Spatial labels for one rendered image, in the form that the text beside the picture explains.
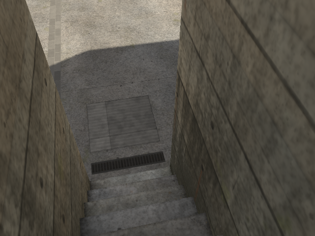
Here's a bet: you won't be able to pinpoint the stairs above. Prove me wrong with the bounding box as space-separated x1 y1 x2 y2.
80 167 223 236

